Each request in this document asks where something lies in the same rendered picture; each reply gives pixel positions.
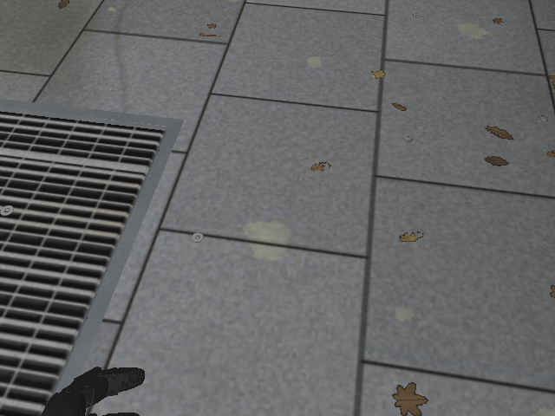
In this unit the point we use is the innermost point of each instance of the robot left hand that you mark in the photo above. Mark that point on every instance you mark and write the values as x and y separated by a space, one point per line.
92 387

